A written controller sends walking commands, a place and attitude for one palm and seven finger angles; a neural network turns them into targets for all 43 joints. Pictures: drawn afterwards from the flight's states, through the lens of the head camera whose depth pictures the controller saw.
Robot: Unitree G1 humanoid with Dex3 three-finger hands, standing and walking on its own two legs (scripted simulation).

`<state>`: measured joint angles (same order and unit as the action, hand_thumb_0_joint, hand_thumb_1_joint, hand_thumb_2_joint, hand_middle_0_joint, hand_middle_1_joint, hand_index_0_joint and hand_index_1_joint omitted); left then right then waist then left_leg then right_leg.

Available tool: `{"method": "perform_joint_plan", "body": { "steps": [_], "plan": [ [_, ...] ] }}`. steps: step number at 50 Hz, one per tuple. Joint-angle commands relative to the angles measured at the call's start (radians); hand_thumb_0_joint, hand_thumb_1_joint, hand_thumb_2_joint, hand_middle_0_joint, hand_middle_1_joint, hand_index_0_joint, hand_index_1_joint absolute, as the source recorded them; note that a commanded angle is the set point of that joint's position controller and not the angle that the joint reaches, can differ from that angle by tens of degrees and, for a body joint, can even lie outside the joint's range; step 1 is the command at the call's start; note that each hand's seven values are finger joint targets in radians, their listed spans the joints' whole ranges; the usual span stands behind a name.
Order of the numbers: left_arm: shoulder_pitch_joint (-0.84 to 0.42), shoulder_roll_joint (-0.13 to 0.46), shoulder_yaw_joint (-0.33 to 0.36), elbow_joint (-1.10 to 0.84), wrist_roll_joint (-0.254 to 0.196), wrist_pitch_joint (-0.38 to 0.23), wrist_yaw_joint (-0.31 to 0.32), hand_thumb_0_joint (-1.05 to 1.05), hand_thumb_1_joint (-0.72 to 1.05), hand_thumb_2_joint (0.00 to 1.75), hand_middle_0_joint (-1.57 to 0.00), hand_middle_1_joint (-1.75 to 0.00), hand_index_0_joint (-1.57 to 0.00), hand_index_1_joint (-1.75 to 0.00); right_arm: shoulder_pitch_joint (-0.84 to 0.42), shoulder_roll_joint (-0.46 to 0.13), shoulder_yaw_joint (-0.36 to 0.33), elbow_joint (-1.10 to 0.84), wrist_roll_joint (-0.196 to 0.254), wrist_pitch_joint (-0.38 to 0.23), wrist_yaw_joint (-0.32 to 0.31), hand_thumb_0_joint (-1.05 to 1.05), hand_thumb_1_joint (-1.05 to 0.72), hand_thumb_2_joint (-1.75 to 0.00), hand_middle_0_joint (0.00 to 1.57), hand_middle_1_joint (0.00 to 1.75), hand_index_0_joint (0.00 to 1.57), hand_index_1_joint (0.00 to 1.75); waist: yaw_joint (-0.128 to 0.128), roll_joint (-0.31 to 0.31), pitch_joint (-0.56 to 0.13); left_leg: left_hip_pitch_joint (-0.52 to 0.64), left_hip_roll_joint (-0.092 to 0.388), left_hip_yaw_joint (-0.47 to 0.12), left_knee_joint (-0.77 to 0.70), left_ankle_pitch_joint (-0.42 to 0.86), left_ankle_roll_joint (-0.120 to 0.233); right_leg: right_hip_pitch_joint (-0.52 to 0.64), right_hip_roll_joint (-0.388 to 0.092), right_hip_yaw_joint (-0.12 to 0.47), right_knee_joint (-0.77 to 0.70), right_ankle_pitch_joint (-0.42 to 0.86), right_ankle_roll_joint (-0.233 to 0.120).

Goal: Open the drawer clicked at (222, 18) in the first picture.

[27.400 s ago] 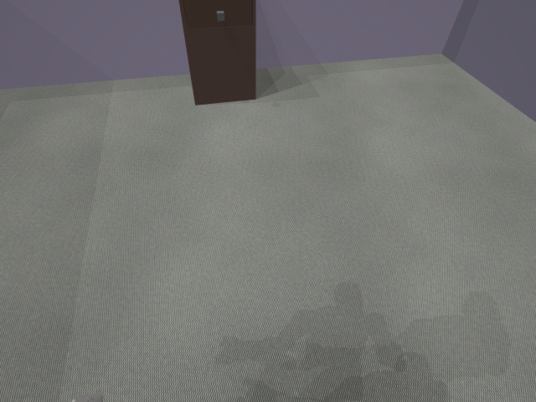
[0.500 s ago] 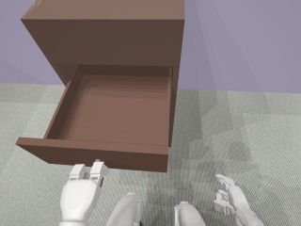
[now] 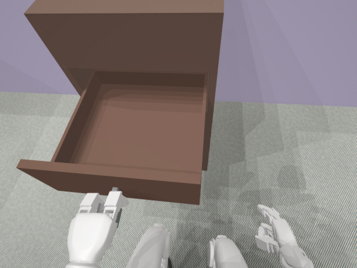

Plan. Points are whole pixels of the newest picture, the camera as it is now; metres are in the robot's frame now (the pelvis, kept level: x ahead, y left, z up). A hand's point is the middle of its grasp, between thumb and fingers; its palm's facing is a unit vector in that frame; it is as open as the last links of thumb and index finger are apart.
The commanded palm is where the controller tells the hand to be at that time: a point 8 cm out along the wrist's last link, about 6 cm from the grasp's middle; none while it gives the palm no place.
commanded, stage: open the thumb to release the handle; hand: left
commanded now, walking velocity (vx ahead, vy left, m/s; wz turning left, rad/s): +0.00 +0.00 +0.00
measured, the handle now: (111, 206) +0.25 +0.18 -0.03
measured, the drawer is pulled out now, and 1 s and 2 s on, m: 0.30 0.30 0.30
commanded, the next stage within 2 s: lift the hand off the handle in 0.36 s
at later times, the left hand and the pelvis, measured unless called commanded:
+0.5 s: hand (104, 233) +0.20 +0.19 -0.04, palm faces -0.04 -0.11 -0.99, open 13.5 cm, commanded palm +0.17 +0.19 +0.01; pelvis -0.01 +0.00 +0.01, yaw +0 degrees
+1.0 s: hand (104, 224) +0.21 +0.19 -0.03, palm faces -0.04 -0.11 -0.99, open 13.6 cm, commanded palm +0.19 +0.19 +0.03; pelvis -0.01 +0.01 +0.03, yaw +0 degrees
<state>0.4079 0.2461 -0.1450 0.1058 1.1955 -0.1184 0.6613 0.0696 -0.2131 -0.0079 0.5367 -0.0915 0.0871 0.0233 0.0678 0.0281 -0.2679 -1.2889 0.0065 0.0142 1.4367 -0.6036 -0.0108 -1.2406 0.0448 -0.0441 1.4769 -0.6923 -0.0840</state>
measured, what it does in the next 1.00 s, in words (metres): stands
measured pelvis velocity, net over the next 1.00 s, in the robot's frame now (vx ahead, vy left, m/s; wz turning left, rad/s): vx -0.01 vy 0.01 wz -0.01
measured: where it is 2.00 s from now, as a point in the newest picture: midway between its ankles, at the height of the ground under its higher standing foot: outside the picture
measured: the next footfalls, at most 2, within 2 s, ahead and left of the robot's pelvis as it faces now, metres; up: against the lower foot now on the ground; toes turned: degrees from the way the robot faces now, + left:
none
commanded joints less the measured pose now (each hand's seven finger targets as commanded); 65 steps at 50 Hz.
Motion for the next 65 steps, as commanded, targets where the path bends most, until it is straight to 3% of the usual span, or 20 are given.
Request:
{"method": "perform_joint_plan", "body": {
  "steps": [1,4,10,13,15,19,21,26,30,37,38,42,48,52,56,61,65],
  "plan": [
    [0.029,0.138,0.119,-0.118,-0.028,0.043,0.029,0.00,0.34,0.66,-0.36,-1.29,-0.36,-1.29,-0.049,-0.084,-0.033,-0.144,0.004,-0.039,-0.019,0.00,-0.90,-0.90,0.20,0.30,0.20,0.30,-0.015,-0.087,-0.296,0.270,-0.044,-0.016,-0.125,0.256,0.044,0.236,-0.020,0.127,-0.284,0.483,0.040],
    [0.000,0.115,0.083,-0.112,-0.038,0.057,0.020,0.00,0.13,0.57,-0.35,-1.27,-0.35,-1.27,-0.049,-0.086,-0.037,-0.139,0.009,-0.038,-0.024,0.00,-0.90,-0.90,0.20,0.30,0.20,0.30,-0.029,-0.084,-0.260,0.256,-0.043,-0.014,-0.138,0.229,0.049,0.253,-0.025,0.116,-0.311,0.455,0.045],
    [-0.003,0.136,0.101,-0.062,-0.038,0.048,0.016,0.00,-0.29,0.39,-0.32,-1.22,-0.32,-1.22,-0.050,-0.080,-0.033,-0.124,0.011,-0.044,-0.034,0.00,-0.90,-0.90,0.20,0.30,0.20,0.30,-0.027,-0.112,-0.231,0.211,-0.042,-0.011,-0.137,0.206,0.048,0.283,-0.031,0.142,-0.328,0.450,0.046],
    [-0.038,0.140,0.103,-0.069,-0.035,0.041,0.021,0.00,-0.50,0.30,-0.30,-1.20,-0.30,-1.20,-0.056,-0.082,-0.036,-0.116,0.009,-0.041,-0.034,0.00,-0.90,-0.90,0.20,0.30,0.20,0.30,-0.027,-0.083,-0.238,0.202,-0.044,-0.007,-0.132,0.184,0.046,0.274,-0.037,0.161,-0.338,0.403,0.048],
    [-0.003,0.156,0.133,-0.048,-0.038,0.040,0.025,0.00,-0.50,0.30,-0.30,-1.20,-0.30,-1.20,-0.056,-0.083,-0.038,-0.116,0.011,-0.041,-0.036,0.00,-0.90,-0.90,0.20,0.30,0.20,0.30,-0.013,-0.079,-0.228,0.201,-0.044,-0.011,-0.140,0.191,0.046,0.282,-0.028,0.158,-0.336,0.396,0.038],
    [0.002,0.128,0.100,-0.061,-0.036,0.045,0.024,0.00,-0.50,0.30,-0.30,-1.20,-0.30,-1.20,-0.061,-0.084,-0.041,-0.123,0.010,-0.036,-0.030,0.00,-0.90,-0.90,0.20,0.30,0.20,0.30,-0.016,-0.051,-0.227,0.219,-0.045,-0.009,-0.149,0.186,0.047,0.265,-0.026,0.141,-0.339,0.369,0.037],
    [-0.024,0.132,0.102,-0.049,-0.037,0.052,0.023,0.00,-0.50,0.30,-0.30,-1.20,-0.30,-1.20,-0.067,-0.086,-0.040,-0.121,0.011,-0.034,-0.031,0.00,-0.90,-0.90,0.20,0.30,0.20,0.30,-0.023,-0.079,-0.214,0.216,-0.042,-0.010,-0.152,0.170,0.049,0.239,-0.023,0.141,-0.345,0.320,0.037],
    [-0.065,0.120,0.075,-0.075,-0.032,0.067,0.028,0.00,-0.50,0.30,-0.30,-1.20,-0.30,-1.20,-0.064,-0.088,-0.044,-0.122,0.013,-0.036,-0.033,0.00,-0.90,-0.90,0.20,0.30,0.20,0.30,-0.030,-0.049,-0.239,0.256,-0.039,-0.009,-0.165,0.178,0.053,0.226,-0.021,0.118,-0.348,0.302,0.035],
    [-0.132,0.131,0.077,-0.056,-0.032,0.082,0.032,0.00,-0.50,0.30,-0.30,-1.20,-0.30,-1.20,-0.058,-0.093,-0.047,-0.112,0.015,-0.042,-0.040,0.00,-0.90,-0.90,0.20,0.30,0.20,0.30,-0.045,-0.073,-0.209,0.248,-0.033,-0.015,-0.169,0.165,0.057,0.218,-0.020,0.105,-0.361,0.280,0.036],
    [-0.200,0.114,0.052,-0.039,-0.025,0.104,0.044,0.00,-0.50,0.30,-0.30,-1.20,-0.30,-1.20,-0.051,-0.094,-0.053,-0.098,0.020,-0.045,-0.045,0.00,-0.90,-0.90,0.20,0.30,0.20,0.30,-0.046,-0.032,-0.241,0.295,-0.032,-0.013,-0.187,0.170,0.056,0.204,-0.018,0.084,-0.366,0.257,0.037],
    [-0.215,0.117,0.054,-0.037,-0.028,0.108,0.045,0.00,-0.50,0.30,-0.30,-1.20,-0.30,-1.20,-0.049,-0.093,-0.053,-0.091,0.022,-0.044,-0.047,0.00,-0.90,-0.90,0.20,0.30,0.20,0.30,-0.048,-0.049,-0.251,0.298,-0.032,-0.013,-0.186,0.178,0.057,0.213,-0.018,0.085,-0.366,0.270,0.039],
    [-0.178,0.117,0.050,-0.084,-0.041,0.126,0.043,0.00,-0.50,0.30,-0.30,-1.20,-0.30,-1.20,-0.046,-0.093,-0.053,-0.107,0.025,-0.040,-0.048,0.00,-0.90,-0.90,0.20,0.30,0.20,0.30,-0.036,-0.019,-0.281,0.351,-0.032,-0.013,-0.219,0.223,0.056,0.266,-0.015,0.077,-0.376,0.334,0.037],
    [-0.170,0.118,0.042,-0.078,-0.044,0.142,0.036,0.00,-0.50,0.30,-0.30,-1.20,-0.30,-1.20,-0.044,-0.093,-0.048,-0.109,0.027,-0.032,-0.047,0.00,-0.90,-0.90,0.20,0.30,0.20,0.30,-0.043,-0.038,-0.245,0.382,-0.029,-0.015,-0.255,0.227,0.054,0.281,-0.009,0.071,-0.405,0.329,0.038],
    [-0.166,0.092,0.012,-0.072,-0.041,0.146,0.029,0.00,-0.50,0.30,-0.30,-1.20,-0.30,-1.20,-0.043,-0.096,-0.049,-0.114,0.027,-0.031,-0.043,0.00,-0.90,-0.90,0.20,0.30,0.20,0.30,-0.051,-0.015,-0.212,0.414,-0.027,-0.017,-0.281,0.236,0.054,0.280,-0.007,0.056,-0.423,0.332,0.034],
    [-0.137,0.090,0.006,-0.083,-0.048,0.150,0.020,0.00,-0.50,0.30,-0.30,-1.20,-0.30,-1.20,-0.039,-0.096,-0.047,-0.124,0.028,-0.030,-0.036,0.00,-0.90,-0.90,0.20,0.30,0.20,0.30,-0.044,-0.029,-0.232,0.437,-0.029,-0.014,-0.300,0.256,0.055,0.319,-0.008,0.059,-0.436,0.361,0.034],
    [-0.118,0.066,-0.033,-0.100,-0.050,0.149,0.001,0.00,-0.50,0.30,-0.30,-1.20,-0.30,-1.20,-0.035,-0.099,-0.044,-0.140,0.028,-0.027,-0.025,0.00,-0.90,-0.90,0.20,0.30,0.20,0.30,-0.057,-0.041,-0.199,0.474,-0.027,-0.018,-0.320,0.277,0.057,0.320,-0.006,0.048,-0.456,0.380,0.034],
    [-0.126,0.088,-0.017,-0.116,-0.045,0.145,-0.003,0.00,-0.50,0.30,-0.30,-1.20,-0.30,-1.20,-0.025,-0.103,-0.046,-0.148,0.030,-0.025,-0.021,0.00,-0.90,-0.90,0.20,0.30,0.20,0.30,-0.052,-0.021,-0.182,0.496,-0.026,-0.021,-0.340,0.280,0.055,0.328,-0.002,0.049,-0.470,0.372,0.028]
  ]
}}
